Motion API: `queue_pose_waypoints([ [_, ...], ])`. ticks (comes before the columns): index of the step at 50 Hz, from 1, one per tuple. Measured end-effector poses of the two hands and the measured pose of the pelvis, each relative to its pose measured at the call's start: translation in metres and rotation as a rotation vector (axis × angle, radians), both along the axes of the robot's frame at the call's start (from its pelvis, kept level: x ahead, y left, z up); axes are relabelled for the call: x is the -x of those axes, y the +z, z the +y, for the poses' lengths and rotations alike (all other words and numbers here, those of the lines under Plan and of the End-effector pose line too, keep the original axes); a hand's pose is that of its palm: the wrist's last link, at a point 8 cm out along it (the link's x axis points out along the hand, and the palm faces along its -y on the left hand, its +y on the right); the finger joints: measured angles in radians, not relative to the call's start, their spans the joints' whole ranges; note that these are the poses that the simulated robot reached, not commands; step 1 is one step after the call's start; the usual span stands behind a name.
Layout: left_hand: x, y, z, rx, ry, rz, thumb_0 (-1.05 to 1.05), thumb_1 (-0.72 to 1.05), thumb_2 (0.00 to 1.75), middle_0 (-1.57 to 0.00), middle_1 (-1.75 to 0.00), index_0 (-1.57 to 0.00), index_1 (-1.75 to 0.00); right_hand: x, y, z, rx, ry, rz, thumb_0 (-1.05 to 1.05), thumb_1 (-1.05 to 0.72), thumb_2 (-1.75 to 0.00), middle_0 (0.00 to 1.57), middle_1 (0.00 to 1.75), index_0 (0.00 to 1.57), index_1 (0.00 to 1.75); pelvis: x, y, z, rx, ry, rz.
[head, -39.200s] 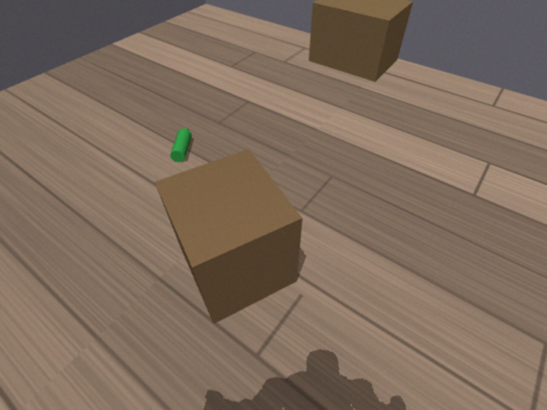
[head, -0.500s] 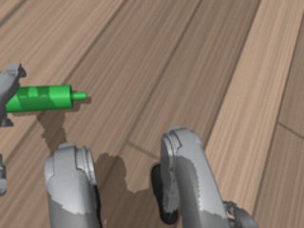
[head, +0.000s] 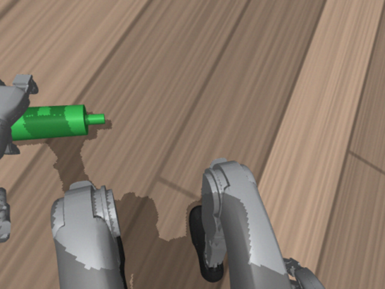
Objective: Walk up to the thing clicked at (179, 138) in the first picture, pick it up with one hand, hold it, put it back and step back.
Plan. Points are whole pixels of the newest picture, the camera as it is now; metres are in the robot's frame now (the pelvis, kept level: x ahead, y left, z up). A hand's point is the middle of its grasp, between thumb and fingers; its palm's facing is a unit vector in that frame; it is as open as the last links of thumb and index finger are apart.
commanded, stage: approach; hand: left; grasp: from above
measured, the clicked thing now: (54, 121) +0.49 +0.26 -0.28
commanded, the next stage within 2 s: close in in 0.22 s
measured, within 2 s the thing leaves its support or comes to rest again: neither
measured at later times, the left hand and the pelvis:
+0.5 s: hand (22, 122) +0.46 +0.29 -0.17, palm faces -0.55 -0.06 -0.83, open 13.9 cm; pelvis +0.00 +0.00 +0.00, yaw +0 degrees
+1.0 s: hand (45, 126) +0.47 +0.27 -0.24, palm faces -0.43 -0.02 -0.90, open 13.7 cm; pelvis +0.01 +0.00 -0.02, yaw -2 degrees
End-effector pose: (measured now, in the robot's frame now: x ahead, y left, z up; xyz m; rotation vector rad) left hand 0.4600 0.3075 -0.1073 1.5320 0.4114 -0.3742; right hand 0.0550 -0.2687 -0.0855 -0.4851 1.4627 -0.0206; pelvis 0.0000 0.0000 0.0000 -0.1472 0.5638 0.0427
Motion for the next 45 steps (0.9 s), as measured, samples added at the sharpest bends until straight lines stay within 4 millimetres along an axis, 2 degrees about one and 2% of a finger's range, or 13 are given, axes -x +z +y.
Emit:
queue_pose_waypoints([
  [8,-0.028,0.0,-0.05,0.036,-0.079,-0.072,0.0,-0.52,1.03,-0.08,-1.07,-0.09,-1.07,0.007,0.007,0.0,0.013,-0.026,-0.012,0.0,-0.91,-0.89,0.21,0.3,0.21,0.3,-0.002,0.002,0.0,0.003,-0.004,0.017],
  [12,-0.037,0.004,-0.062,0.019,-0.056,-0.094,0.0,-0.51,1.04,-0.09,-1.08,-0.09,-1.07,0.014,0.009,0.0,0.003,-0.054,-0.015,0.0,-0.91,-0.89,0.21,0.3,0.21,0.3,-0.003,0.004,-0.001,-0.001,-0.007,0.027],
  [16,-0.036,0.008,-0.059,-0.022,0.004,-0.078,0.0,-0.51,1.06,-0.09,-1.08,-0.09,-1.08,0.023,0.005,0.001,-0.024,-0.078,-0.004,0.0,-0.91,-0.89,0.2,0.3,0.21,0.3,-0.002,0.006,-0.002,-0.012,-0.013,0.03],
  [20,-0.025,0.006,-0.042,-0.047,0.085,-0.009,0.0,-0.51,1.07,-0.09,-1.08,-0.09,-1.07,0.028,0.0,0.001,-0.049,-0.082,0.004,0.0,-0.91,-0.89,0.21,0.3,0.21,0.3,0.0,0.007,-0.004,-0.021,-0.015,0.02],
  [24,-0.011,-0.002,-0.022,-0.029,0.137,0.071,0.0,-0.52,1.05,-0.09,-1.06,-0.09,-1.06,0.026,-0.003,0.0,-0.05,-0.056,0.008,0.0,-0.91,-0.89,0.21,0.3,0.21,0.3,0.002,0.004,-0.005,-0.025,-0.01,0.004],
  [28,-0.002,-0.015,-0.01,0.006,0.104,0.11,0.0,-0.52,1.03,-0.08,-1.06,-0.09,-1.05,0.021,-0.003,-0.003,-0.025,-0.015,0.02,0.0,-0.91,-0.89,0.21,0.3,0.21,0.3,0.003,-0.001,-0.004,-0.017,-0.008,-0.01],
  [36,0.001,-0.041,-0.018,0.081,-0.046,0.041,0.0,-0.52,1.01,-0.08,-1.06,-0.09,-1.05,0.005,0.004,-0.006,0.04,0.048,0.041,0.0,-0.91,-0.89,0.2,0.3,0.21,0.3,-0.003,-0.01,0.001,0.013,-0.008,-0.027],
  [45,-0.004,-0.067,-0.034,0.058,-0.058,-0.034,0.0,-0.5,1.06,-0.09,-1.04,-0.09,-1.04,-0.007,0.004,0.0,0.029,0.094,0.005,0.0,-0.9,-0.89,0.2,0.3,0.2,0.3,-0.007,-0.017,0.003,0.025,-0.018,-0.026],
])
